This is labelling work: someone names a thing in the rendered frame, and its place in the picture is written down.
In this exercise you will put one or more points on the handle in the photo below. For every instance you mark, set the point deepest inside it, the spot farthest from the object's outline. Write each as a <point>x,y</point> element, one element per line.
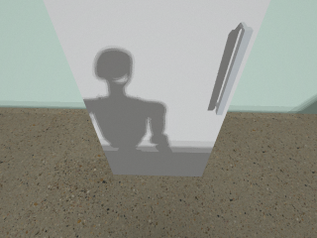
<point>237,59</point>

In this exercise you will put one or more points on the fridge door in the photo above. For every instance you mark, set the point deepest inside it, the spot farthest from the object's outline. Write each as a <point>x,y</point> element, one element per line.
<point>150,73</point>

